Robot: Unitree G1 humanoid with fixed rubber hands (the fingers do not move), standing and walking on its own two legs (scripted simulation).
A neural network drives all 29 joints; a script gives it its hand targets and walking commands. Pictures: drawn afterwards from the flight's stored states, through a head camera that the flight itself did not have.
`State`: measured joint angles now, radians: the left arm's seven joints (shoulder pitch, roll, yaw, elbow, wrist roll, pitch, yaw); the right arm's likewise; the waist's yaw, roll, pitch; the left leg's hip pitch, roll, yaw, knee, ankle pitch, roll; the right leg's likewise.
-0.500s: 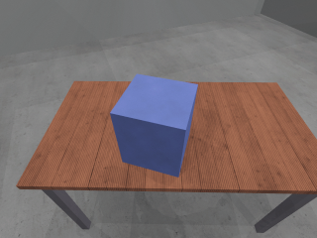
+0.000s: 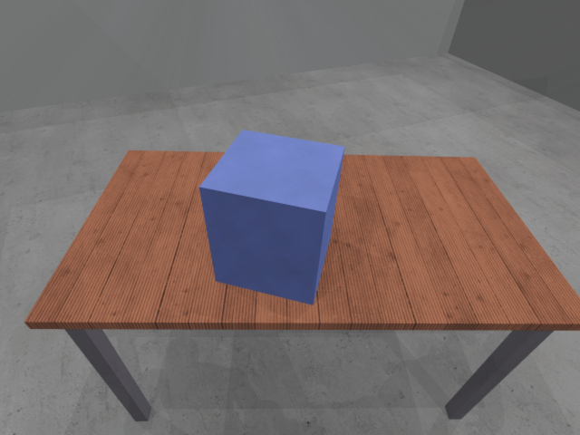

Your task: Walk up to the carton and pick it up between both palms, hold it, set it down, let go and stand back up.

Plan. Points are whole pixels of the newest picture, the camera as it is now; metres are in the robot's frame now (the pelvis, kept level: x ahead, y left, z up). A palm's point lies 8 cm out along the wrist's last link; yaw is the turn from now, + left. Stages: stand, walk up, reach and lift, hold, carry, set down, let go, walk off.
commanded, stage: stand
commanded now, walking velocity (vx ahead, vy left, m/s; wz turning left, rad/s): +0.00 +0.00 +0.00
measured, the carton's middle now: (277, 216) +0.54 +0.00 +0.00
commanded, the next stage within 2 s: none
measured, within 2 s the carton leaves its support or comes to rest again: neither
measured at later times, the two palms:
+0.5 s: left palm out of the picture -0.03 +0.28 -0.11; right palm out of the picture +0.02 -0.29 -0.10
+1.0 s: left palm out of the picture +0.04 +0.26 -0.11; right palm out of the picture +0.02 -0.31 -0.10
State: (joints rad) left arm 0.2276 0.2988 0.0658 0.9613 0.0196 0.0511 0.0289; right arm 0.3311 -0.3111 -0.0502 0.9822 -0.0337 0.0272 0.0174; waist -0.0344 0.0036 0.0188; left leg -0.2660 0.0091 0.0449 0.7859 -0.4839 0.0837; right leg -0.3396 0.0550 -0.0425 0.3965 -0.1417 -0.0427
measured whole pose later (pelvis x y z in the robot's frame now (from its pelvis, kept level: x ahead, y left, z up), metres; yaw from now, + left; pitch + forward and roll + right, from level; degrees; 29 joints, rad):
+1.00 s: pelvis -0.02 -0.02 +0.02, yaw +0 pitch -2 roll +0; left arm 0.19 0.31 0.02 1.04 -0.01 -0.03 0.03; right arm 0.19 -0.30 -0.05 1.05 0.00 -0.02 0.00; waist -0.02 -0.01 0.06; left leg -0.16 0.00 0.03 0.35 -0.15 0.01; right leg -0.06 0.01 0.06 0.34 -0.24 0.01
